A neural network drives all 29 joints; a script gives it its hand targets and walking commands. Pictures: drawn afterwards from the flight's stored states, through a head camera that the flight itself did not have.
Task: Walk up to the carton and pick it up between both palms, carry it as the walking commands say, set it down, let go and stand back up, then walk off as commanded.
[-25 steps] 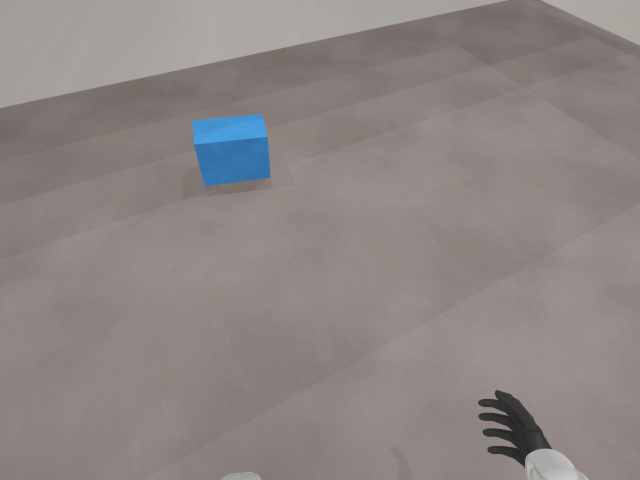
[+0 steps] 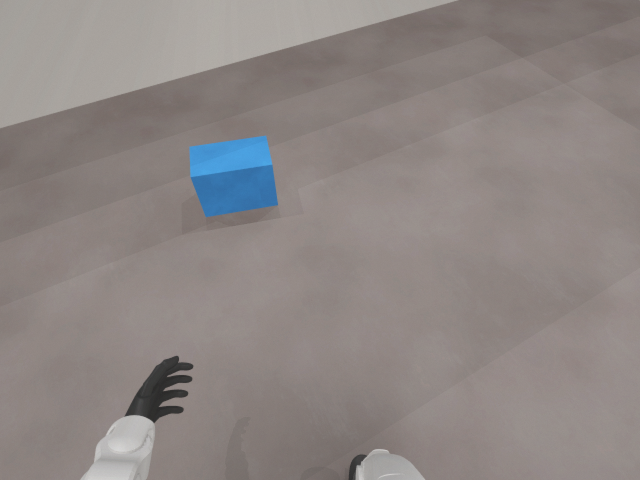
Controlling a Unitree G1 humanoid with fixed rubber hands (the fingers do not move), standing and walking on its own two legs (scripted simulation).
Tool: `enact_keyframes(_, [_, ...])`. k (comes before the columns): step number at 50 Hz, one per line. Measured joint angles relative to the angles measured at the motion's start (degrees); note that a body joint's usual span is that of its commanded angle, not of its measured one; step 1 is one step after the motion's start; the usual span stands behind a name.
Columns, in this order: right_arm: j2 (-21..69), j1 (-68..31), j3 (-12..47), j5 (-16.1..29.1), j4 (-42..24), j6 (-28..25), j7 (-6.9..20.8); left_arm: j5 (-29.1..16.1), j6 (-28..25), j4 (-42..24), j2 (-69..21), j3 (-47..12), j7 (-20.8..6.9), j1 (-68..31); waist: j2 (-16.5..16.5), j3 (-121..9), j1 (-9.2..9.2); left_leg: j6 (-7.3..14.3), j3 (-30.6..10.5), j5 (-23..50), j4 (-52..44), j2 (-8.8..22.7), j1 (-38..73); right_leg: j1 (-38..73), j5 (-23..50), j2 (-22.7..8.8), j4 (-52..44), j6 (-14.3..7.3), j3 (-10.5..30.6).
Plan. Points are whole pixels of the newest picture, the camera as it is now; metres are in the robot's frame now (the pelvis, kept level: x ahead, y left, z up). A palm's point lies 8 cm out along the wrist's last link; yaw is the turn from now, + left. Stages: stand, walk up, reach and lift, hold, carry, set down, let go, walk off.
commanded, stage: walk up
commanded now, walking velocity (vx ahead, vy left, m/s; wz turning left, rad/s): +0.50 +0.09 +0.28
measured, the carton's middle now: (235, 177) +1.25 +0.25 -0.64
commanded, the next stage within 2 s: none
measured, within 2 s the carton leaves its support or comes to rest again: neither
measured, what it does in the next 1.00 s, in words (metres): walks ahead: left foot, then right foot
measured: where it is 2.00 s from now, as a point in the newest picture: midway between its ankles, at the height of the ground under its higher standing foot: (261, 299)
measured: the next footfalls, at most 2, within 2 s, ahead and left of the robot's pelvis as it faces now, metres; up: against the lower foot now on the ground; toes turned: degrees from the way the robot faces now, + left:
left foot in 0.46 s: +0.35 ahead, +0.21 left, +0.00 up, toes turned +12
right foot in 0.94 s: +0.62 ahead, -0.02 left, +0.00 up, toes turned -2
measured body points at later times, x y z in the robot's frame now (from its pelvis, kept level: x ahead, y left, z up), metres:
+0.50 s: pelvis +0.24 +0.09 +0.00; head +0.27 +0.10 +0.45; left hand +0.14 +0.33 -0.15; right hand +0.46 -0.12 -0.11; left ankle +0.31 +0.20 -0.72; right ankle +0.11 -0.10 -0.69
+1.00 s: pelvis +0.49 +0.08 +0.00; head +0.52 +0.06 +0.45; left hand +0.64 +0.33 -0.10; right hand +0.43 -0.17 -0.15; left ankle +0.32 +0.20 -0.68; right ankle +0.58 -0.01 -0.72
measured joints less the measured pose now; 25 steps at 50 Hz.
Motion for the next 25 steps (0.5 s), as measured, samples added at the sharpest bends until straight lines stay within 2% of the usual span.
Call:
enact_keyframes(2, [-0.4,-2.4,-0.1,-0.2,-1.0,0.0,0.0,0.2,-0.1,1.7,0.4,0.2,0.4,3.5,0.5,0.0,1.01,0.6,0.5,1.1,16.3,-0.2,-7.9,2.3,-3.6,-0.2,0.7,-0.7,-0.9])
enact_keyframes(3, [-0.8,-3.7,-0.1,-0.6,-1.5,0.0,0.1,0.2,-0.1,2.9,0.5,0.4,0.6,5.6,0.8,0.0,1.72,0.4,1.3,3.1,21.3,0.1,-11.3,4.2,-4.5,-0.3,-0.3,-0.6,-1.3])
enact_keyframes(5, [-1.6,-6.7,-0.3,-1.3,-2.8,0.7,0.9,0.0,-0.2,5.3,0.7,0.8,1.1,10.1,1.2,-0.3,3.3,-0.5,2.7,7.7,26.4,1.3,-17.4,8.1,-4.8,-0.6,-3.3,0.3,-1.9])
enact_keyframes(8, [-2.8,-11.6,-0.6,-2.1,-4.8,2.2,2.5,-0.4,-0.3,8.3,1.0,1.3,1.6,17.7,1.3,-0.3,5.52,-1.3,3.5,12.8,27.8,2.6,-24.5,13.2,-5.9,-1.4,-6.5,0.7,-2.2])
enact_keyframes(11, [-3.0,-16.4,-0.6,-2.4,-6.3,3.3,3.8,-0.4,-0.2,10.4,1.0,1.5,1.7,24.4,1.1,-0.3,7.55,-1.9,3.7,17.7,24.4,3.7,-29.2,17.5,-7.2,-2.3,-8.9,1.5,-2.3])
enact_keyframes(15, [-1.5,-21.7,0.4,-2.4,-8.0,3.8,5.3,-0.5,0.2,11.9,0.4,1.4,1.9,30.2,0.2,-0.5,9.9,-2.6,6.0,22.9,10.0,5.1,-29.8,22.6,-8.6,-3.7,-12.1,3.4,-2.6])
enact_keyframes(18, [-0.1,-24.8,1.1,-2.2,-8.8,3.6,6.0,-0.5,0.5,12.4,-0.1,1.3,1.9,31.9,-0.5,-0.5,11.46,-2.4,8.4,22.9,0.2,5.3,-27.4,26.0,-10.0,-4.7,-14.1,5.1,-3.2])
enact_keyframes(21, [1.2,-26.9,1.6,-2.0,-9.0,2.6,5.6,-0.7,0.8,12.4,0.2,0.9,1.4,32.6,-1.8,-1.1,12.35,-1.5,10.5,19.1,-6.0,4.7,-23.2,28.1,-13.1,-6.0,-13.3,6.9,-3.7])
enact_keyframes(22, [1.2,-27.2,1.6,-2.1,-9.0,2.0,5.2,-0.8,0.9,12.2,0.3,0.7,1.2,32.9,-2.1,-1.4,12.34,-1.1,11.2,17.8,-8.1,4.4,-21.0,27.7,-15.4,-6.5,-10.5,7.0,-3.6])
enact_keyframes(23, [1.2,-27.4,1.5,-2.2,-8.9,1.2,4.7,-0.8,1.0,12.0,0.2,0.5,1.0,32.9,-2.1,-1.5,12.03,-0.8,11.4,19.0,-8.9,4.2,-19.9,25.9,-18.1,-7.2,-5.1,6.1,-3.1])
enact_keyframes(25, [1.4,-26.4,1.3,-2.3,-8.4,0.2,3.4,-0.5,1.4,11.2,0.3,0.5,1.0,29.7,-3.2,-0.7,11.22,0.0,11.6,16.7,-4.0,3.3,-20.9,18.6,-21.3,-6.9,13.0,3.6,1.7])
